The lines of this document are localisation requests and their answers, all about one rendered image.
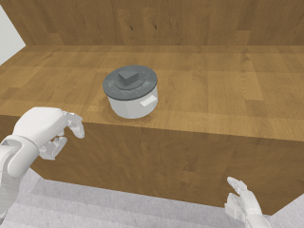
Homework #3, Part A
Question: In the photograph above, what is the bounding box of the table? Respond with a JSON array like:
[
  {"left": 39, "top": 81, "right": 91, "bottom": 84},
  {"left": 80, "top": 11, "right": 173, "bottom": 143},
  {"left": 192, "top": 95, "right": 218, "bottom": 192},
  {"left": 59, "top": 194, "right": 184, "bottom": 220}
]
[{"left": 0, "top": 0, "right": 304, "bottom": 216}]

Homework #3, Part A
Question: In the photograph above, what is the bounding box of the knob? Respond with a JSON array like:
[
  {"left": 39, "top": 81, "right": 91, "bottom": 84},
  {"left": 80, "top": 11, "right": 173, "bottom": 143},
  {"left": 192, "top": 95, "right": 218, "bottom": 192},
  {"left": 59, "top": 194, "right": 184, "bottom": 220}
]
[{"left": 118, "top": 67, "right": 140, "bottom": 84}]

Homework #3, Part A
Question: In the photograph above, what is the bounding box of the robot right forearm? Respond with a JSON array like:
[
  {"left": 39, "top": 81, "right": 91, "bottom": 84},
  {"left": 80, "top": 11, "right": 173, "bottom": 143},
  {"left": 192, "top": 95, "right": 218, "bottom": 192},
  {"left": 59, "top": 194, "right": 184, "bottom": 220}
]
[{"left": 244, "top": 214, "right": 273, "bottom": 228}]

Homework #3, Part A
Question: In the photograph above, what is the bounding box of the robot left forearm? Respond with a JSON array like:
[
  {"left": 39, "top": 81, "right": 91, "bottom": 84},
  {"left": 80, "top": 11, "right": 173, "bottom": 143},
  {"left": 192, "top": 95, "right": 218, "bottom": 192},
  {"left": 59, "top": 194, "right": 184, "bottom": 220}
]
[{"left": 0, "top": 135, "right": 40, "bottom": 225}]

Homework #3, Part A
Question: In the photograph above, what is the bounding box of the pot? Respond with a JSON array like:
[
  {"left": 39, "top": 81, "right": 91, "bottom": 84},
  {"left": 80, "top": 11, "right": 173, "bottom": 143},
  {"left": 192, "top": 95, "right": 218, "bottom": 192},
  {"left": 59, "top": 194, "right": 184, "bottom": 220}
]
[{"left": 107, "top": 86, "right": 159, "bottom": 119}]

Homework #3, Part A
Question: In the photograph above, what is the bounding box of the lid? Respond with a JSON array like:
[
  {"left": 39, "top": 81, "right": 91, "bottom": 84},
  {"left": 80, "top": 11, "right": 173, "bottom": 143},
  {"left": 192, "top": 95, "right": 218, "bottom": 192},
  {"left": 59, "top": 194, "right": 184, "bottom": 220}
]
[{"left": 103, "top": 65, "right": 158, "bottom": 102}]

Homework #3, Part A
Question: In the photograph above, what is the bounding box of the left robot hand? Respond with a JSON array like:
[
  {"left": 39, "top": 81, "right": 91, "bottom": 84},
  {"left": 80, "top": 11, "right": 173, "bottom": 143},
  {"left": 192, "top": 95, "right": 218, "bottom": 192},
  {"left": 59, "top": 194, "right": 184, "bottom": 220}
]
[{"left": 12, "top": 106, "right": 85, "bottom": 161}]

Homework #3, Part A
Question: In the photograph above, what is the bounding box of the right robot hand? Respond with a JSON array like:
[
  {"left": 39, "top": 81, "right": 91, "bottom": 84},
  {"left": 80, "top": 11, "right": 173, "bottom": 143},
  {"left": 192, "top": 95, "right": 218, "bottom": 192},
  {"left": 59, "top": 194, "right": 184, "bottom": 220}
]
[{"left": 224, "top": 177, "right": 263, "bottom": 222}]

